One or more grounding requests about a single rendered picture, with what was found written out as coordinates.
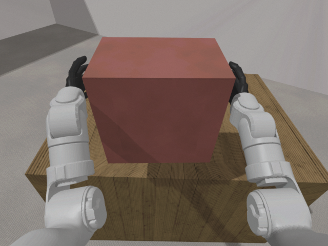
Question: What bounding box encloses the robot left hand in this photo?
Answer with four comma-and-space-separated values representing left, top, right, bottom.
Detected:
65, 56, 88, 99

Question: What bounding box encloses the carton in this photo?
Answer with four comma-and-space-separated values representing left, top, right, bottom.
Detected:
82, 37, 236, 163

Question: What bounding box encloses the left robot upper arm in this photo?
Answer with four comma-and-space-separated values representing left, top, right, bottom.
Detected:
10, 186, 107, 246

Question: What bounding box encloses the left robot forearm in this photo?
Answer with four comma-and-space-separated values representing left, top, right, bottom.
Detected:
45, 87, 95, 227

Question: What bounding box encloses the right robot forearm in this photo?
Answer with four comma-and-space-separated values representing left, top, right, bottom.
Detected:
229, 92, 312, 228

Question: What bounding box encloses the right robot upper arm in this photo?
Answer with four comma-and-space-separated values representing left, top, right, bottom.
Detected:
247, 188, 328, 246

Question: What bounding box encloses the robot right hand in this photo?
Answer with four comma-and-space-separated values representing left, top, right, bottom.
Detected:
229, 61, 248, 104

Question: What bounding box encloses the pedestal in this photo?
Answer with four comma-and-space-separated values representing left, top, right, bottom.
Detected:
25, 74, 328, 243

